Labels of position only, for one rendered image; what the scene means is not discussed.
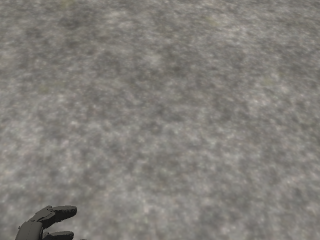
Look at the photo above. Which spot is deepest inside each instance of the robot left hand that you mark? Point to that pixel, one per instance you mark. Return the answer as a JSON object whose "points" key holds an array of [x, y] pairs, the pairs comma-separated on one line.
{"points": [[33, 228]]}

